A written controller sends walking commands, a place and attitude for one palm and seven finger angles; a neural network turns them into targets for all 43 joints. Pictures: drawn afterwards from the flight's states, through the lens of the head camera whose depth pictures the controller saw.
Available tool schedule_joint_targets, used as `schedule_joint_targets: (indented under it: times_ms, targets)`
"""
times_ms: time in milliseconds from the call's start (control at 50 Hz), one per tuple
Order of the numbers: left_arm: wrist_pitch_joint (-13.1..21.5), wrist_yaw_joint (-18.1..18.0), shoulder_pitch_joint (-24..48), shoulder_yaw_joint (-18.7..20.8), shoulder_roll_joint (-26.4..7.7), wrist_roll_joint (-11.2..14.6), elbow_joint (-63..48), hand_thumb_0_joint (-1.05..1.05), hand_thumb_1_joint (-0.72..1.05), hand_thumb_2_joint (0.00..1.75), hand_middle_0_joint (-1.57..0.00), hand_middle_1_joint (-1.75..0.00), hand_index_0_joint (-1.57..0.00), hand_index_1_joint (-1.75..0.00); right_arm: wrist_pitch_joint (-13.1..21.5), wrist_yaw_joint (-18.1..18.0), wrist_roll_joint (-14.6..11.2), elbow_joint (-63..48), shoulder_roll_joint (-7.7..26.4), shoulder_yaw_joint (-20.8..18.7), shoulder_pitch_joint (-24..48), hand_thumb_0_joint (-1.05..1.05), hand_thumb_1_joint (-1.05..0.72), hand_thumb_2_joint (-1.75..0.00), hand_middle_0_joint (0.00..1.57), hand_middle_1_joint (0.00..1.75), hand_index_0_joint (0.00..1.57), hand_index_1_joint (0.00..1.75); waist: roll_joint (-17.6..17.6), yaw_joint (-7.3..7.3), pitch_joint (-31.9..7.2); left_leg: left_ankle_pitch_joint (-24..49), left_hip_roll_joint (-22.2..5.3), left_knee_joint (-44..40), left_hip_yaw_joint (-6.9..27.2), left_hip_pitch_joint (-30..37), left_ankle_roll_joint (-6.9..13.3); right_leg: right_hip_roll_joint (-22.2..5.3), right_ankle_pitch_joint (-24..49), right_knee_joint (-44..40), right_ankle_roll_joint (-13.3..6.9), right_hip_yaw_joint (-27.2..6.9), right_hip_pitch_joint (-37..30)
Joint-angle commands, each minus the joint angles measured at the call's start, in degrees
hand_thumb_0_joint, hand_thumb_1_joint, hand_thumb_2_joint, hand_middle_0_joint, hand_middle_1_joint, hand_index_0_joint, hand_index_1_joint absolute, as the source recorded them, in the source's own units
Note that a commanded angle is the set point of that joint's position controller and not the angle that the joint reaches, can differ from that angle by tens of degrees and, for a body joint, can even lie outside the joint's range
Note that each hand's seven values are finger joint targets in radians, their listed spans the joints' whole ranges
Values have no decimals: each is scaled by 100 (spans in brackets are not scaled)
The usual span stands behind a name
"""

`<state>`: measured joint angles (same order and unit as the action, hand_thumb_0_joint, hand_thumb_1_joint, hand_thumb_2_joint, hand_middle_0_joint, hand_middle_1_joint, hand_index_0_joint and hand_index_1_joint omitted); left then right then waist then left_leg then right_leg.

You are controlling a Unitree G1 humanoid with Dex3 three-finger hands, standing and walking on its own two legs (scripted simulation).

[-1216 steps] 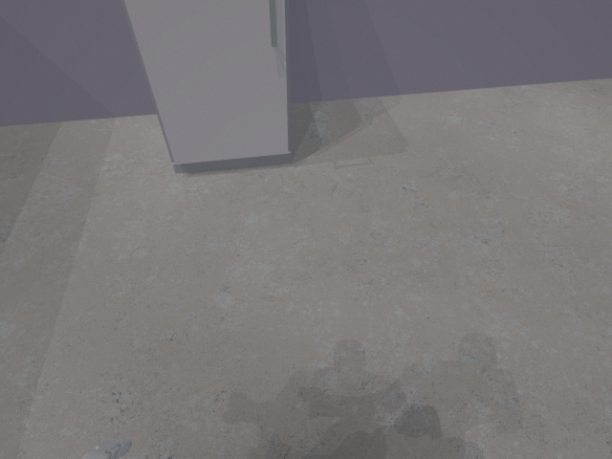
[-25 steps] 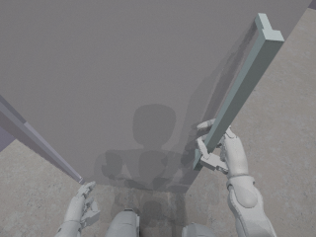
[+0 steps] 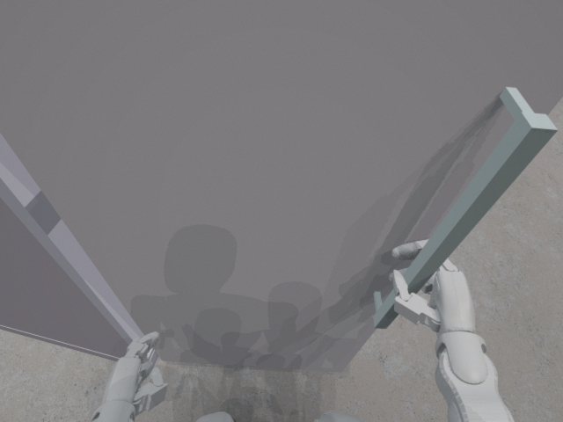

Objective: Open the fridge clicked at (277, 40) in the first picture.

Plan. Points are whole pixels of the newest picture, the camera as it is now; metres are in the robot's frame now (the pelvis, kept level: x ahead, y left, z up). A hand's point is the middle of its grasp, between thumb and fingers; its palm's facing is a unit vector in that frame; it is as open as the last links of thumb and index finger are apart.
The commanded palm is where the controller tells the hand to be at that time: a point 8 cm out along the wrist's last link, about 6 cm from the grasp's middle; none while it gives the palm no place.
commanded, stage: stop walking and hold the door back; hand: right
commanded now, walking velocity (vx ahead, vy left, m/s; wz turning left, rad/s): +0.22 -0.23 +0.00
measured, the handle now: (425, 246) +0.33 -0.16 +0.10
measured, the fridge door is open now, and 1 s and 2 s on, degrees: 79 74 72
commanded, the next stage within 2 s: loosen the grip on the handle in 0.90 s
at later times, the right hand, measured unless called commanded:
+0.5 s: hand (400, 271) +0.32 -0.14 +0.05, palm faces +0.11 +0.97 -0.22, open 5.6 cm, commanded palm +0.31 -0.21 +0.04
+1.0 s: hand (399, 262) +0.33 -0.15 +0.05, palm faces +0.03 +0.98 -0.20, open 5.5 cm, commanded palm +0.31 -0.20 +0.06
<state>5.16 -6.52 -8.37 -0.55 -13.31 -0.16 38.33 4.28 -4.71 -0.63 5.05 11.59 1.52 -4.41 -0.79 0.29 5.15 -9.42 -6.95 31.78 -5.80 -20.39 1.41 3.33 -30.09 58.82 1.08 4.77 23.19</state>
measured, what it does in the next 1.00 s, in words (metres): steps on the spot: right foot, then left foot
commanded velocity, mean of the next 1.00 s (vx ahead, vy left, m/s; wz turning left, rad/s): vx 0.10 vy -0.01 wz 0.00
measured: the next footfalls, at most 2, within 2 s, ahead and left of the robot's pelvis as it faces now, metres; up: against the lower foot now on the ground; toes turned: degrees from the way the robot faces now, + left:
right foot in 0.14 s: -0.03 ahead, -0.09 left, +0.00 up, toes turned -8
left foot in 0.34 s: +0.02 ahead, +0.11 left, +0.00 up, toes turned -1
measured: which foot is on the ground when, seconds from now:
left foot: down 0.00-0.14, up 0.16-0.32, down 0.34-1.00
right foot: up 0.00-0.12, down 0.14-0.32, up 0.34-0.56, down 0.58-1.00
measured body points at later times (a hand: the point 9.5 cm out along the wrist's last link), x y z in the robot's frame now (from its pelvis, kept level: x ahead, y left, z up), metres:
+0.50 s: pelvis -0.08 +0.02 +0.00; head -0.04 +0.05 +0.44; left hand +0.01 +0.27 -0.14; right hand +0.31 -0.20 +0.07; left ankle +0.00 +0.13 -0.73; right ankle -0.10 -0.10 -0.70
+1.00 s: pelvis -0.06 -0.01 +0.00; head -0.03 +0.01 +0.45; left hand +0.06 +0.24 -0.11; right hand +0.33 -0.20 +0.07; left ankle -0.02 +0.11 -0.73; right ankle -0.08 -0.11 -0.73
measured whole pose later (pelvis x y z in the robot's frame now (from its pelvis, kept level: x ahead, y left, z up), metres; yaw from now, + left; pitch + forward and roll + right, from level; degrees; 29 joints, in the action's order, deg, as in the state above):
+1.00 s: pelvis -0.06 -0.01 +0.00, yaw -1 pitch +0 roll +0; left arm 2.5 -6.0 -12.4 -0.7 -13.4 1.7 39.4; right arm 6.8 -1.6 -0.7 42.3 12.1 -4.8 28.5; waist 1.1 -3.2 4.2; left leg -11.8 -0.9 28.7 -0.5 -16.6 -0.3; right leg -2.2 -17.0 28.2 -0.8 9.2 10.8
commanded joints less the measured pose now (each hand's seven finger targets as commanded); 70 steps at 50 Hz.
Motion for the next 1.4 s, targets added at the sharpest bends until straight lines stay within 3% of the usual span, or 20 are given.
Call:
schedule_joint_targets:
  times_ms: [0,80,140,200,260,300,320,360,500,620,680,780,960,980,1000,1020,1060,1160,1360,1380]
  targets:
    - [72,-73,175,39,-396,-36,-846,0,90,90,-20,-30,-20,-30,395,-316,57,-614,989,-718,2707,0,-90,-90,45,140,45,140,-1211,82,-1645,-1636,-1351,-2010,1769,663,402,-80,-43,-1537,-226,-37,-744]
    - [-114,8,-61,6,-503,-43,-826,0,90,90,-20,-30,-20,-30,485,-229,62,9,929,-439,3726,0,-90,-90,45,140,45,140,91,-99,-1691,-2060,-692,-1259,1226,293,-44,-149,787,-4388,-482,206,-2085]
    - [-203,108,91,121,-619,45,-843,0,90,90,-20,-30,-20,-30,521,-229,89,465,707,-319,4830,0,-90,-90,45,140,45,140,2363,-99,-1179,-1792,686,2794,-23,-504,-394,-2277,-214,-5089,-1566,-2255,-1172]
    - [-305,118,-171,230,-735,172,-445,0,90,90,-20,-30,-20,-30,503,-221,110,2044,1237,-780,5403,0,-90,-90,45,140,45,140,391,2,-608,-1880,398,2901,685,-1015,-188,-2133,1195,-4200,-1474,-1874,-1034]
    - [-241,48,-393,259,-892,225,-457,0,90,90,-20,-30,-20,-30,556,-62,14,2798,1154,-748,5911,0,-90,-90,45,140,45,140,142,208,-1270,-1419,669,-188,354,1163,-209,-1159,961,-2798,-755,-459,-637]
    - [-224,4,-402,289,-673,283,-521,0,90,90,-20,-30,-20,-30,547,29,-61,2827,1348,-724,6370,0,-90,-90,45,140,45,140,-1585,-46,-1248,-3010,-1206,-1900,3637,1509,566,-166,-399,-741,-261,-40,711]
    - [-117,-62,-324,337,-724,205,-491,0,90,90,-20,-30,-20,-30,497,33,-109,2710,1633,-1093,6238,0,-90,-90,45,140,45,140,-851,20,-1280,-2878,-1619,-2161,4132,661,864,-195,-172,138,-162,-468,249]
    - [32,-53,-601,318,-639,208,-218,0,90,90,-20,-30,-20,-30,352,46,-34,2963,1871,-1186,6104,0,-90,-90,45,140,45,140,-1244,-108,-1551,-4216,-1399,-2266,4022,383,791,-166,267,540,-94,-624,326]
    - [260,-143,-759,142,-695,37,-16,0,90,90,-20,-30,-20,-30,538,108,49,3293,1992,-1591,6234,0,-90,-90,45,140,45,140,-779,-122,-2049,-1359,-418,-993,1571,898,261,-121,1248,-3612,-247,475,-1679]
    - [97,41,-613,268,-912,134,-247,0,90,90,-20,-30,-20,-30,677,227,130,3379,1502,-1296,6280,0,-90,-90,45,140,45,140,1085,-46,-1263,-1351,629,885,300,491,-225,-2011,1779,-4277,-1005,-1471,-1132]
    - [83,74,-676,291,-980,156,-311,0,90,90,-20,-30,-20,-30,737,219,80,3073,1282,-1114,6120,0,-90,-90,45,140,45,140,321,-77,-1634,226,486,-374,422,1050,-149,-1647,3858,-3162,-652,-694,-1710]
    - [29,5,-846,359,-922,227,-316,0,90,90,-20,-30,-20,-30,539,155,-62,3015,1473,-1169,5338,0,-90,-90,45,140,45,140,-753,-226,-1921,1653,-411,-849,1604,1573,309,-857,2075,-3017,-86,-149,-1290]
    - [-118,-68,-456,288,-880,209,-484,0,90,90,-20,-30,-20,-30,519,86,-32,2756,1445,-1182,4945,0,-90,-90,45,140,45,140,-103,-138,-1886,1612,38,-513,1015,1134,-58,-1195,2945,-3339,-215,-237,-1636]
    - [121,129,-662,731,-819,-17,-808,0,90,90,-20,-30,-20,-30,775,222,582,1193,3447,-2336,8366,0,-90,-90,45,140,45,140,-1143,68,-1822,1816,298,-562,945,1289,-61,-1273,3111,-3109,-349,107,-1583]
    - [495,263,-573,433,-1002,135,-577,0,90,90,-20,-30,-20,-30,208,563,499,4185,1767,-1376,7371,0,-78,-84,45,140,45,140,-1279,-693,-3558,3106,752,367,322,1458,79,-526,4837,-3613,-387,-303,-1404]
    - [473,303,-997,499,-940,272,-339,0,90,90,-20,-30,-20,-30,144,690,124,4093,1219,-1567,6401,0,-66,-78,45,140,45,140,-755,-403,-3255,2396,595,286,208,591,-7,-684,5393,-2995,-117,-406,-1547]
    - [351,466,-1046,418,-989,131,-216,0,90,90,-20,-30,-20,-30,401,679,65,3916,2011,-2086,6487,0,-42,-67,45,140,45,140,1790,-176,-3035,1560,522,78,396,33,-7,-582,5229,-2744,145,-244,-2194]
    - [325,591,-983,400,-1031,156,-489,0,90,90,-20,-30,-20,-30,1078,582,222,4447,1266,-1214,6804,0,19,-37,45,140,45,140,-439,-563,-2230,505,618,37,396,-55,7,-411,2207,-2740,-219,-215,-406]
    - [506,474,-1189,320,-1115,223,-583,0,90,90,-20,-30,-20,-30,1291,588,-13,4508,1502,-1024,7910,0,55,-20,33,125,33,125,-331,-688,-2661,-1221,533,-225,768,-120,-88,-238,745,-2666,-326,-178,217]
    - [461,463,-1266,349,-1205,199,-554,0,90,90,-20,-30,-20,-30,1345,565,64,4600,2394,-1704,7598,0,55,-20,32,123,32,123,-421,-482,-2888,-1043,534,-143,809,212,-87,-230,957,-2629,-334,-176,358]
